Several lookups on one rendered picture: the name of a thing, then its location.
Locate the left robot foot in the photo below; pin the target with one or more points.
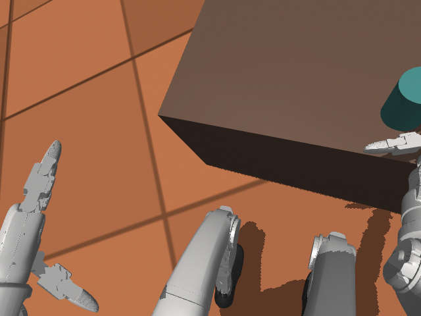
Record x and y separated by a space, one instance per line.
226 300

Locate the left robot hand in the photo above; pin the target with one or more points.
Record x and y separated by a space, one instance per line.
20 237

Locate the left robot arm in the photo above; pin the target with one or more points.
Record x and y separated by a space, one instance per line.
12 297

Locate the right robot hand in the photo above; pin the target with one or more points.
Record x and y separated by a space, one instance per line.
403 144

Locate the right robot arm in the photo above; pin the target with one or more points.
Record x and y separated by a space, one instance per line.
403 269

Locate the can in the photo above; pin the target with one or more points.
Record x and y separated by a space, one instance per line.
402 109

